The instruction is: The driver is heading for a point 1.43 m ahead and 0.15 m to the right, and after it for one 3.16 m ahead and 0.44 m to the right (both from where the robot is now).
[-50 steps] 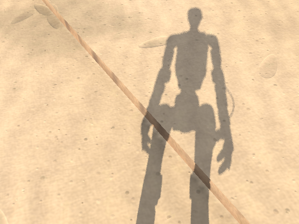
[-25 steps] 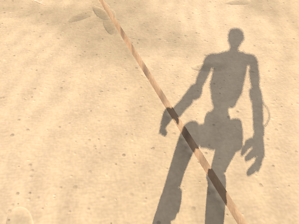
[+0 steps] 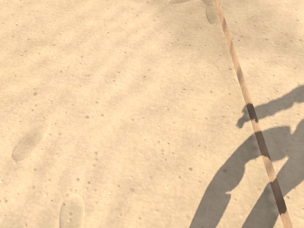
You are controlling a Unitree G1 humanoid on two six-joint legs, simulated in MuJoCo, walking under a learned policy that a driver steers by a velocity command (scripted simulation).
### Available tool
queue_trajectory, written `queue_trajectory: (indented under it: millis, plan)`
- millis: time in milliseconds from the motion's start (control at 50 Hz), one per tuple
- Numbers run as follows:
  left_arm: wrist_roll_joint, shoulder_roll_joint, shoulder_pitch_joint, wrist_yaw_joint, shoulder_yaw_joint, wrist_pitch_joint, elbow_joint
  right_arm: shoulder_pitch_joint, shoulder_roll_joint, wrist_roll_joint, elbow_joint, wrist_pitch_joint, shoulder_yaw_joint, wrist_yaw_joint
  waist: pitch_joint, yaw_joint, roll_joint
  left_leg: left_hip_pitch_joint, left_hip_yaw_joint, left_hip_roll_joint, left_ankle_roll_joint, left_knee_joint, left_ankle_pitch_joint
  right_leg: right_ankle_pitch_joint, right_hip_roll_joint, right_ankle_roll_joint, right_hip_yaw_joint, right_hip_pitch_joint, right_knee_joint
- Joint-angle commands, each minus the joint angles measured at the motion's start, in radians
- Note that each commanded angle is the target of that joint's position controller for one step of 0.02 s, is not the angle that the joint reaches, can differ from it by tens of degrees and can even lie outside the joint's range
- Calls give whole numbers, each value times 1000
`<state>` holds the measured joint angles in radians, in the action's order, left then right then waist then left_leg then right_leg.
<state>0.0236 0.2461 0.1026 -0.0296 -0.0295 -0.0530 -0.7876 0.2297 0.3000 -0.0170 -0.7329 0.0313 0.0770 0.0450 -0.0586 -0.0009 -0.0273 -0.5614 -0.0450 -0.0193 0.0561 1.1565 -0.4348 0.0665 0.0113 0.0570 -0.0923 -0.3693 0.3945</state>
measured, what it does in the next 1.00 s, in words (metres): walks ahead: left foot, then right foot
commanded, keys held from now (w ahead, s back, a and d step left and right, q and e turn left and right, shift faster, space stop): q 0.12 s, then no key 0.30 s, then w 0.58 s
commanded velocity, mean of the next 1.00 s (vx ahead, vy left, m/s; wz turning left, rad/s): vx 0.20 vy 0.00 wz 0.21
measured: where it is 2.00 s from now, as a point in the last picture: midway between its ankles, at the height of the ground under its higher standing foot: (134, 159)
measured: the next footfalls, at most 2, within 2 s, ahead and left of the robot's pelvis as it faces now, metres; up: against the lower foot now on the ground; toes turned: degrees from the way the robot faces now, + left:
left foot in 0.22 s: +0.06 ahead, +0.15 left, +0.00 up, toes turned +9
right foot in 0.74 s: +0.12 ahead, -0.06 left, +0.00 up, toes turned +7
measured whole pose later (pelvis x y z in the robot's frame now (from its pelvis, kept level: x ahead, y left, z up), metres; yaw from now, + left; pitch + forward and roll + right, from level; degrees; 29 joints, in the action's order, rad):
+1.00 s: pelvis +0.16 +0.04 +0.01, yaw +9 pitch +2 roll +0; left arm 0.00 0.24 0.38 0.01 -0.03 -0.08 -0.92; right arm 0.19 0.29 -0.01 -0.70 -0.07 0.07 -0.02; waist 0.01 -0.06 -0.05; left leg -0.68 -0.01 -0.10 0.00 0.88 -0.08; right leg 0.27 0.03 0.04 -0.03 -0.01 0.23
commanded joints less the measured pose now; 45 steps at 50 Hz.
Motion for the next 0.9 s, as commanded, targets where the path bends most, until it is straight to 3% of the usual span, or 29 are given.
queue_trajectory:
  millis: [20, 100, 160, 200, 220, 240, 260, 280, 300, 320, 340, 400, 420, 460, 500, 560, 640, 700, 720, 740, 760, 780, 800, 820, 860, 900]
  plan:
    - [-8, 166, -12, -11, -47, -5, 52, 74, 19, 5, 75, 0, -2, -3, 170, 12, 109, 36, 1, -56, 0, -102, 50, -154, -314, 242, 205, 138, -172]
    - [-19, 199, -48, -10, -60, 20, 63, 36, 47, 2, 108, 5, 1, -23, 178, 12, 140, 135, 44, -55, -25, -265, 118, -47, -314, 210, 122, 121, -173]
    - [-35, 211, -17, -1, -65, 32, 46, 18, 54, 6, 129, 8, 4, -37, 166, 5, 148, 202, 74, -30, -61, -417, 113, 16, -320, 180, 107, 144, -133]
    - [-50, 190, -10, 3, -58, 44, 33, 79, 52, 11, 106, 6, 12, -44, 171, 39, 129, 336, 114, 20, -106, -618, 197, 47, -287, 121, 70, 114, -37]
    - [-50, 150, 37, 9, -47, 48, 12, 111, 80, 16, 100, 6, 22, -40, 159, 43, 81, 423, 60, 5, -139, -727, 273, 122, -240, 49, 23, 46, 60]
    - [-14, 66, 47, 24, -21, 49, 32, 115, 174, 25, 123, 6, 41, -25, 154, 7, -180, 534, -275, -245, -219, -817, 490, 384, -123, -60, -83, -158, 355]
    - [-7, 105, -7, 16, -36, 43, 69, 70, 242, 52, 156, -7, 48, -26, 118, 17, -267, 421, -435, -395, -382, -855, 574, 581, -35, -88, 6, -297, 545]
    - [-16, 160, -48, 9, -54, 47, 70, 56, 186, 61, 158, -29, 35, -32, 125, 40, -159, 380, -366, -345, -379, -863, 541, 532, -59, -83, 93, -281, 664]
    - [-29, 160, -20, 7, -59, 54, 57, 7, 149, 55, 154, -46, 22, -36, 120, 4, -136, 373, -284, -284, -327, -853, 521, 451, -65, -76, 117, -276, 690]
    - [-26, 151, 22, -1, -62, 62, 21, -43, 122, 39, 158, -55, 15, -38, 135, -21, -97, 382, -225, -235, -279, -841, 503, 381, -72, -81, 124, -261, 704]
    - [-17, 150, 45, -5, -64, 68, 4, -75, 91, 28, 158, -61, 3, -37, 141, -32, -99, 373, -184, -216, -263, -835, 568, 320, -74, -93, 125, -237, 719]
    - [-26, 117, 66, -2, -57, 68, -10, -78, 40, 35, 142, -69, -19, -32, 164, -43, -91, 389, -115, -179, -262, -821, 668, 239, -73, -116, 126, -153, 657]
    - [-28, 103, 48, -1, -51, 67, -7, -72, 38, 35, 135, -68, -19, -29, 157, -32, -95, 409, -112, -175, -261, -818, 654, 234, -76, -120, 126, -143, 582]
    - [-28, 88, 9, 9, -39, 62, -1, -10, 52, 26, 105, -62, -12, -23, 154, 15, -105, 443, -153, -177, -271, -875, 314, 231, -75, -116, 106, -117, 433]
    - [-41, 120, -45, 18, -43, 50, 21, 40, 117, 19, 78, -57, 9, -22, 83, 59, -140, 460, -259, -215, -298, -955, 22, 285, -56, -97, 82, -165, 373]
    - [-48, 129, -61, 29, -44, 14, 25, 63, 125, 13, 57, -70, 16, -21, 38, 73, -103, 515, -336, -257, -313, -988, -44, 329, -68, -55, 96, -204, 302]
    - [-52, 101, -36, 48, -35, -25, 3, 48, 124, 2, 45, -84, 22, -28, 49, 50, -73, 492, -307, -239, -310, -987, 3, 320, -59, -9, 78, -112, 213]
    - [-47, 89, 46, 57, -32, -38, -39, 2, 120, -12, 45, -78, 23, -37, 73, -16, -55, 368, -224, -184, -275, -931, 36, 167, -17, 20, 23, 116, 44]
    - [-43, 98, 104, 55, -38, -38, -66, -3, 101, -10, 45, -77, 18, -40, 97, -42, -47, 301, -197, -154, -254, -883, 42, 148, -8, 25, 24, 234, 29]
    - [-47, 117, 197, 50, -45, -37, -95, -26, 57, -2, 53, -81, 4, -44, 128, -83, -31, 197, -156, -116, -217, -790, 41, 166, -55, 42, 80, 378, 23]
    - [-43, 181, 316, 39, -57, -36, -118, -78, -23, 11, 80, -91, -20, -50, 148, -124, 124, 27, -29, -11, -146, -501, 19, 256, -233, 98, 314, 517, -70]
    - [-34, 298, 337, 44, -88, -38, -115, -89, 8, -1, 130, -110, -11, -47, 88, -115, 314, -246, 58, 70, -105, -273, -124, 434, -416, 240, 652, 567, -192]
    - [-31, 231, 297, 42, -72, -48, -96, -83, 85, -13, 117, -124, 8, -46, 28, -108, 196, -339, -22, 0, -103, -113, -128, 539, -434, 270, 694, 530, -216]
    - [-34, 176, 248, 41, -56, -55, -76, -57, 102, -21, 103, -128, 14, -52, -3, -77, 161, -386, -44, -31, -110, -57, -18, 539, -384, 232, 622, 525, -219]
    - [-35, 154, 182, 49, -44, -55, -52, -52, 92, 0, 90, -127, 14, -55, -25, -42, 117, -380, -28, -80, -100, -62, 133, 343, -324, 180, 482, 465, -242]
    - [-26, 140, 183, 48, -36, -50, -49, -61, 60, 11, 90, -126, 8, -61, -14, -33, 109, -299, 5, -92, -78, -107, 243, 93, -260, 153, 342, 390, -259]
